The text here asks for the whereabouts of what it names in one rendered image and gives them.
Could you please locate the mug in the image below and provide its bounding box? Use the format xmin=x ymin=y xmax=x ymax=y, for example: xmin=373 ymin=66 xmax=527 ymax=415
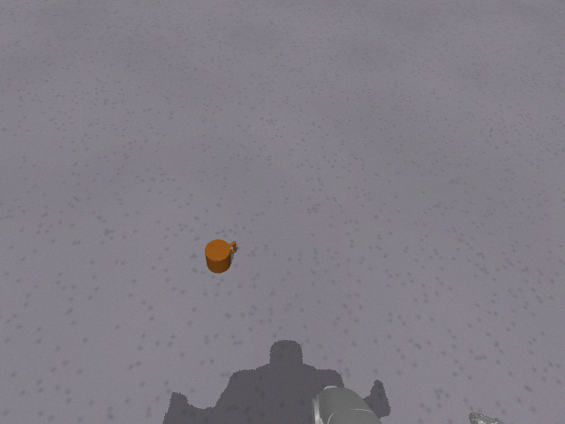
xmin=205 ymin=239 xmax=236 ymax=273

